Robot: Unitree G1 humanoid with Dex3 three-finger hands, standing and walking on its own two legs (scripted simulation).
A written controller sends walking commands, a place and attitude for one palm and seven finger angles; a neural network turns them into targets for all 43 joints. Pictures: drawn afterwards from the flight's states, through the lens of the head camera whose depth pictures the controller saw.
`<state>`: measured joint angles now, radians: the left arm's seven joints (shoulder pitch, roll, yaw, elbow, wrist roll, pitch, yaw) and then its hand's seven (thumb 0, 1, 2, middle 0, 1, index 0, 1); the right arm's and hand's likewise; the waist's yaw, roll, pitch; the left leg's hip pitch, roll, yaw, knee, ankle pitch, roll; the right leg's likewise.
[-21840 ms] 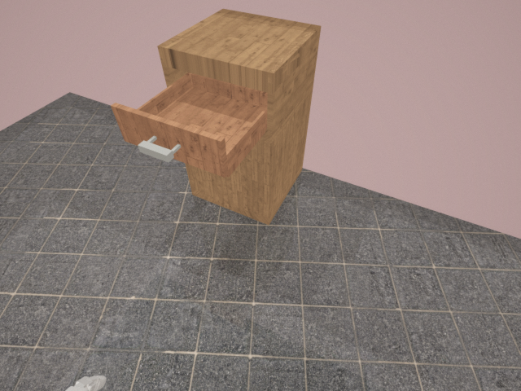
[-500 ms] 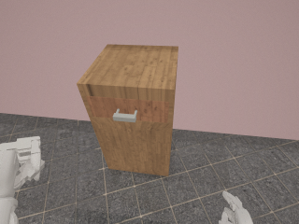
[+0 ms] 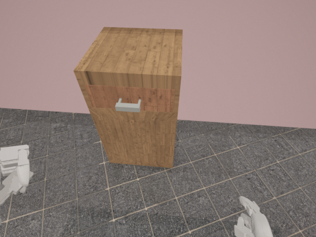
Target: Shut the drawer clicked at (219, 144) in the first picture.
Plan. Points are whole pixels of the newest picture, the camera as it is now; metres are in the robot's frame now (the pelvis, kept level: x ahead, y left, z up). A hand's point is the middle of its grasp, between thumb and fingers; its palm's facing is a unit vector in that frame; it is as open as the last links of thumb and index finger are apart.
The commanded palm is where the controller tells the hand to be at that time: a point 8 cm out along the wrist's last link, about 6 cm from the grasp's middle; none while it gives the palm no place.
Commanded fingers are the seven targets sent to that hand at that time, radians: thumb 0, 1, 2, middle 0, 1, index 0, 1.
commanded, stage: step back with the hand held close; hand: left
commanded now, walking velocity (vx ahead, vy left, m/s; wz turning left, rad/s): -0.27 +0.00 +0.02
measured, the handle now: (129, 104) +0.68 +0.18 -0.13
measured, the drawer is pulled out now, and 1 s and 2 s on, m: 0.00 0.00 0.00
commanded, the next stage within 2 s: stop stepping back and stand still in 1.00 s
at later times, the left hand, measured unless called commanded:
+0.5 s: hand (20, 184) +0.17 +0.24 +0.17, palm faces +0.38 -0.76 -0.53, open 3.3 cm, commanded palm +0.10 +0.28 +0.18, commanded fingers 0.00 0.90 0.90 -1.40 -1.60 -1.40 -1.60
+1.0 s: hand out of the picture +0.09 +0.22 +0.17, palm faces +0.41 -0.78 -0.47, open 3.3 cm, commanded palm +0.03 +0.25 +0.18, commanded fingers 0.00 0.90 0.90 -1.40 -1.60 -1.40 -1.60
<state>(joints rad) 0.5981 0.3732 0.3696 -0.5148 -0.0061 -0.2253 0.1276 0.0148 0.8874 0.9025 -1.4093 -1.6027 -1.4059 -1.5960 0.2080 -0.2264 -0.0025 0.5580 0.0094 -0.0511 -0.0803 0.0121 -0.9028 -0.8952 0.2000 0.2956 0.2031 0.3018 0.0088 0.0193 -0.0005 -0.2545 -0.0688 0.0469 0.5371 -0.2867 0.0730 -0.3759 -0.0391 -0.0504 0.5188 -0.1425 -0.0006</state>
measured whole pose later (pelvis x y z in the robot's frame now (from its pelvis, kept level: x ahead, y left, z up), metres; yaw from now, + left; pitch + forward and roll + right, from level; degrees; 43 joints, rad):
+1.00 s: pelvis -0.10 -0.03 +0.00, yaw +2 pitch +5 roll -2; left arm 0.61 0.40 0.42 -0.61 -0.02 -0.30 0.14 0.01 0.89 0.90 -1.41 -1.60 -1.41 -1.60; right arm 0.19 -0.16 0.01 0.64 -0.04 -0.14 -0.06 0.01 -0.90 -0.90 0.20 0.30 0.20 0.30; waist 0.03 -0.03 -0.02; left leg -0.47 0.04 0.02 0.49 -0.11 0.02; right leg -0.23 0.04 0.02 0.56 -0.35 0.01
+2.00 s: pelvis -0.22 -0.02 -0.02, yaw +4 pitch +1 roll -1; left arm 0.37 0.31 0.19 -0.04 0.03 -0.07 0.05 0.00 0.89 0.90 -1.38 -1.58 -1.38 -1.57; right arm 0.24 -0.26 -0.02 0.77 -0.02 -0.05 -0.01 0.01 -0.90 -0.90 0.20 0.30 0.21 0.30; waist 0.00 0.05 -0.08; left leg -0.41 -0.01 -0.01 0.71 -0.33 0.02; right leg -0.35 -0.01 -0.08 0.70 -0.34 -0.01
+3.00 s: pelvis -0.22 -0.04 +0.01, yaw +3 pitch -2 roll +0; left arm 0.25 0.16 0.02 1.12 0.02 -0.01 0.03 0.01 0.92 0.90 -0.21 -0.31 -0.20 -0.30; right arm 0.29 -0.13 -0.01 1.14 -0.02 0.01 -0.03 0.00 -0.91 -0.90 0.20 0.30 0.20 0.30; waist -0.01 0.02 0.04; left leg -0.22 0.00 0.00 0.41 -0.16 0.00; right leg -0.18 0.01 -0.06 0.43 -0.23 -0.04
